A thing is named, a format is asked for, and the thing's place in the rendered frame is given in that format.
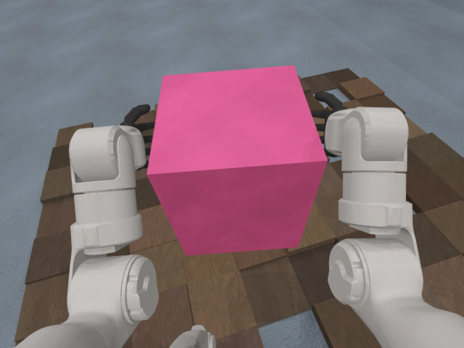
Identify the right robot hand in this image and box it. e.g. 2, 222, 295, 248
310, 92, 347, 157

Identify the left robot hand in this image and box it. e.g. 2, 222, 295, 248
120, 104, 155, 171

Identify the left robot upper arm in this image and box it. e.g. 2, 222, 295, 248
15, 254, 159, 348

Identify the left robot thigh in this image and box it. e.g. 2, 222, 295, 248
169, 330, 216, 348

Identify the robot left shin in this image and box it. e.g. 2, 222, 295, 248
191, 325, 206, 331

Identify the right robot upper arm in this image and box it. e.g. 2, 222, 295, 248
328, 238, 464, 348

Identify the right robot forearm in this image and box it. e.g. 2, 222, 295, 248
325, 107, 423, 290

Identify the carton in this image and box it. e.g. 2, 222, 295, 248
147, 65, 328, 256

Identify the left robot forearm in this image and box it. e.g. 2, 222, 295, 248
67, 125, 146, 312

